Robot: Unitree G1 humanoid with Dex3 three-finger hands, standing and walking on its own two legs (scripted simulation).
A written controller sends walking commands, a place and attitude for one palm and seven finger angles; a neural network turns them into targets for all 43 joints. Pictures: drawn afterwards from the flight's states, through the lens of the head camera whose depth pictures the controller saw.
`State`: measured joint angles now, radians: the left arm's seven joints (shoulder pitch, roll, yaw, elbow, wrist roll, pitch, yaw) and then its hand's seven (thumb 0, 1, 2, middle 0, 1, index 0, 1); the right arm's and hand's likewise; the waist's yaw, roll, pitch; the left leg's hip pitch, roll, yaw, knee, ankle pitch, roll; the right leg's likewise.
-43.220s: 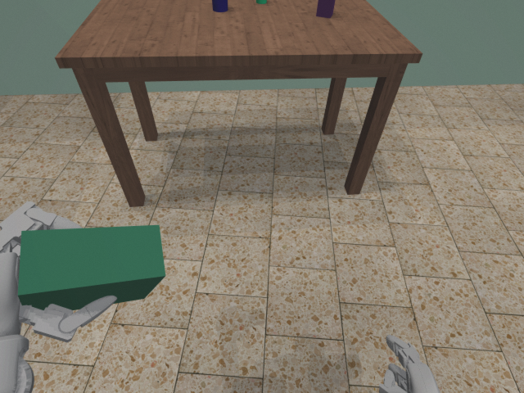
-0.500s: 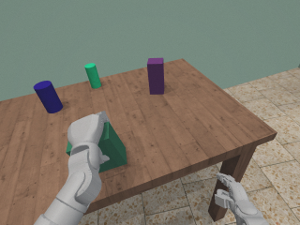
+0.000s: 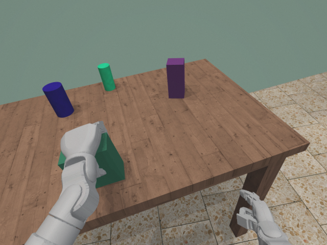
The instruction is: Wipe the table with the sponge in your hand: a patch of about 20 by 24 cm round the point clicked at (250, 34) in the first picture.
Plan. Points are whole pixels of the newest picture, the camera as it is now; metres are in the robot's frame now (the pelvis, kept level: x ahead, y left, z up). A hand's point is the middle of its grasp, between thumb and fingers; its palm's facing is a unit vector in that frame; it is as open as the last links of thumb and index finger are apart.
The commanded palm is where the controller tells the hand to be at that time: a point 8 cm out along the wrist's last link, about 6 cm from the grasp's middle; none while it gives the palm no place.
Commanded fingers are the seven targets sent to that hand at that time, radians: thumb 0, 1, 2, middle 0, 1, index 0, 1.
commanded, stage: wipe forward along the middle lane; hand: left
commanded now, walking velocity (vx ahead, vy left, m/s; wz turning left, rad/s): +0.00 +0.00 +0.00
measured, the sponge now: (98, 167) +0.29 +0.23 +0.05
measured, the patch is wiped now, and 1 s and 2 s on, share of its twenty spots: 1.00 1.00 1.00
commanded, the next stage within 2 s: slide back across to the first lane in 1.46 s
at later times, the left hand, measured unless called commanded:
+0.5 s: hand (91, 141) +0.33 +0.25 +0.10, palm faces +0.02 -0.07 -1.00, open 10.3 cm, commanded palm +0.31 +0.25 +0.14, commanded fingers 0.00 0.10 1.30 -1.20 -1.60 -1.20 -1.60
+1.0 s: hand (87, 130) +0.37 +0.28 +0.10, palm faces -0.04 -0.05 -1.00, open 10.3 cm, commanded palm +0.36 +0.28 +0.14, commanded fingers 0.00 0.10 1.30 -1.20 -1.60 -1.20 -1.60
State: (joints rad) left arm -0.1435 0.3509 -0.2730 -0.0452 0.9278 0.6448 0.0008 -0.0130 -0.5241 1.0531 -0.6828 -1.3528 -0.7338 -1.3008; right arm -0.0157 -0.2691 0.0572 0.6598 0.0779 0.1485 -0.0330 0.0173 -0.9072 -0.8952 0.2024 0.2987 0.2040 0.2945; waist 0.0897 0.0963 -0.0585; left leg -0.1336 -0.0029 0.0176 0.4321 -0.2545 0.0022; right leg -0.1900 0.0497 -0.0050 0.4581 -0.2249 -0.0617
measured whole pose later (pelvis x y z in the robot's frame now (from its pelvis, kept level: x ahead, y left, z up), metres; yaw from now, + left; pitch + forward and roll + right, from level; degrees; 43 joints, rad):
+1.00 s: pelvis +0.00 +0.00 +0.00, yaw +1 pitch +4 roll +0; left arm -0.56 0.44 -0.12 0.63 0.96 0.37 0.01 0.00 -0.54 1.06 -0.70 -1.34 -0.75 -1.29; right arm 0.15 -0.30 0.03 0.71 0.09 0.10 -0.09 0.02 -0.91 -0.89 0.20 0.30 0.21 0.29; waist 0.02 0.08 -0.10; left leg -0.28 0.00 0.00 0.45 -0.24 0.00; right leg -0.32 0.05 -0.02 0.45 -0.20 -0.06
